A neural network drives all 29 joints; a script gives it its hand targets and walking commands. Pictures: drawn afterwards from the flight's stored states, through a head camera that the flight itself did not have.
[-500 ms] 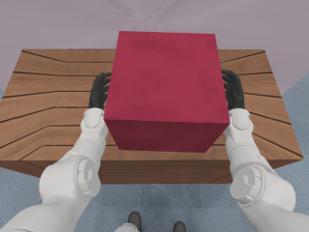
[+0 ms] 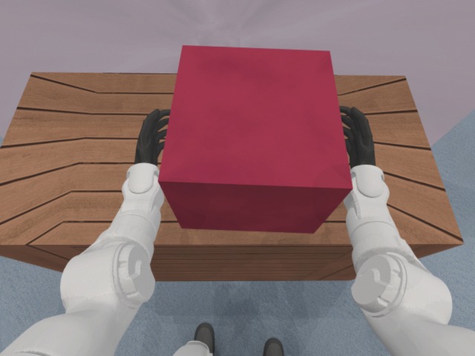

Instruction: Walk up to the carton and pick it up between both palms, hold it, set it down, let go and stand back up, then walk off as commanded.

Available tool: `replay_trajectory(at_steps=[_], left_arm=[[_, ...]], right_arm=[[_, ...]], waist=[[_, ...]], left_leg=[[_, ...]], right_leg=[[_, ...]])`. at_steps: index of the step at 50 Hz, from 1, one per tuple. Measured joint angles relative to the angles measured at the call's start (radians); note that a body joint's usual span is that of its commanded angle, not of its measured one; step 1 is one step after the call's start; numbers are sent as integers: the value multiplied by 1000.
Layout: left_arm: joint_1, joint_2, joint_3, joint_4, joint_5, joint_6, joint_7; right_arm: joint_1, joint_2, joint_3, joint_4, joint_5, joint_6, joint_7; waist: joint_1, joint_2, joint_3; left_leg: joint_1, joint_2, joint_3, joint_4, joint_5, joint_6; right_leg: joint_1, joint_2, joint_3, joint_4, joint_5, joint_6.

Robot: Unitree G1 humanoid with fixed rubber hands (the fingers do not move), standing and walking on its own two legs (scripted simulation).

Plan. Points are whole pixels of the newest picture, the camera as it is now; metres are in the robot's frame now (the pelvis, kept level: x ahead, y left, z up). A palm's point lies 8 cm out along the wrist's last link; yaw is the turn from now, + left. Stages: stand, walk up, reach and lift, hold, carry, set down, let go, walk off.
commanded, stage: set down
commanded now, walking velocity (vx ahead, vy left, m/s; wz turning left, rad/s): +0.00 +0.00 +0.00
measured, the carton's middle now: (251, 144) +0.48 +0.02 -0.03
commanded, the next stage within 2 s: none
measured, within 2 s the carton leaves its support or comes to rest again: neither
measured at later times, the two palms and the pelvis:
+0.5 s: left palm (129, 149) +0.44 +0.24 -0.01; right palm (373, 148) +0.47 -0.20 +0.00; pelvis -0.01 +0.01 -0.04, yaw -2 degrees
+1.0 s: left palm (110, 120) +0.44 +0.24 +0.08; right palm (411, 125) +0.46 -0.22 +0.08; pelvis -0.03 +0.00 -0.03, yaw +0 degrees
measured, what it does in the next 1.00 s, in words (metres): stands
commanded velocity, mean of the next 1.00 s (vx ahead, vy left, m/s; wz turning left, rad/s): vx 0.00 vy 0.00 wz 0.00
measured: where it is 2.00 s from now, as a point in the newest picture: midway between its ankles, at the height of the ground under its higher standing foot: outside the picture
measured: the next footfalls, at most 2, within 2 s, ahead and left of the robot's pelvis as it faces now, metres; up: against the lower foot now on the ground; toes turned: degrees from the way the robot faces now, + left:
none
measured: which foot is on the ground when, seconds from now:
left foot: down 0.00-1.00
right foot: down 0.00-1.00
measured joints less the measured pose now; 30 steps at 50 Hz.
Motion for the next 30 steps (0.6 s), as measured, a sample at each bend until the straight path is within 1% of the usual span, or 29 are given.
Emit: replay_trajectory(at_steps=[2, 4, 6, 9, 12, 14, 17, 20, 23, 27, 30], left_arm=[[-4, 16, -30, 20, -18, 7, 10], [-11, 37, -83, 57, -54, 15, 27], [-26, 60, -152, 107, -117, 20, 44], [-62, 85, -275, 191, -264, 13, 62], [-118, 105, -377, 276, -395, -16, 58], [-154, 117, -425, 324, -451, -34, 47], [-190, 131, -480, 362, -509, -48, 31], [-203, 146, -530, 357, -553, -44, 21], [-194, 161, -573, 314, -591, -26, 14], [-174, 178, -619, 253, -626, -2, 5], [-157, 190, -629, 201, -643, 19, -3]], right_arm=[[-8, -10, 28, 28, 27, 7, -5], [-20, -32, 88, 81, 77, 14, -10], [-37, -64, 185, 155, 165, 21, -16], [-68, -101, 357, 253, 338, 34, -27], [-105, -123, 515, 320, 497, 26, -43], [-132, -138, 598, 355, 576, 15, -49], [-164, -170, 698, 383, 674, -9, -51], [-196, -215, 770, 404, 754, -29, -45], [-221, -267, 808, 415, 814, -31, -32], [-233, -337, 835, 412, 865, -19, -3], [-221, -379, 853, 382, 896, -2, 17]], waist=[[-3, -2, -7], [-7, -3, -23], [-10, -3, -48], [-15, 2, -105], [-15, 8, -148], [-13, 14, -165], [-1, 26, -183], [16, 38, -191], [33, 48, -192], [46, 57, -191], [49, 54, -191]], left_leg=[[-6, 3, 3, 5, -3, -1], [-22, 7, 5, 17, -8, -3], [-51, 12, 7, 39, -18, -5], [-127, 22, 5, 91, -40, -7], [-204, 28, 0, 154, -66, -8], [-248, 30, -5, 196, -83, -8], [-307, 30, -13, 248, -103, -8], [-353, 30, -19, 286, -115, -9], [-385, 31, -23, 307, -118, -9], [-415, 31, -29, 316, -113, -8], [-430, 31, -29, 314, -106, -6]], right_leg=[[-6, 2, 3, 3, 0, 0], [-21, 6, 6, 9, -1, -1], [-49, 10, 8, 23, -6, -2], [-118, 17, 8, 63, -20, -3], [-192, 21, 5, 120, -44, -3], [-234, 22, 2, 160, -61, -2], [-289, 21, -4, 210, -83, 1], [-331, 20, -7, 244, -95, 3], [-360, 20, -10, 259, -97, 4], [-387, 21, -15, 268, -92, 4], [-406, 21, -15, 273, -88, 3]])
